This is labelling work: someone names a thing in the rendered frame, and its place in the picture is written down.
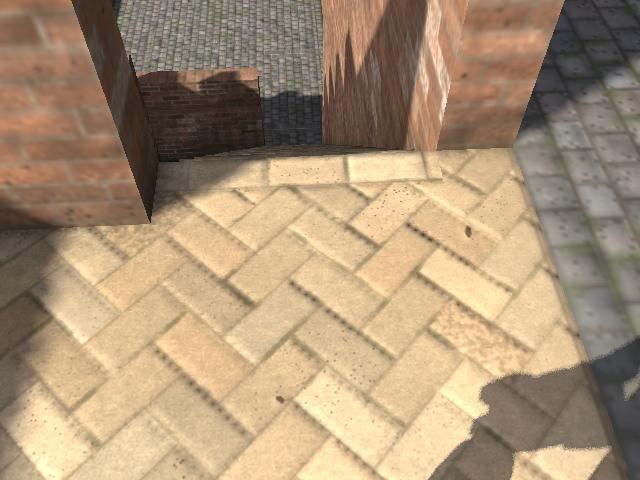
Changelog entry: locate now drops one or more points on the stairs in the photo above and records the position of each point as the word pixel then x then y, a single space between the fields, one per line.
pixel 295 151

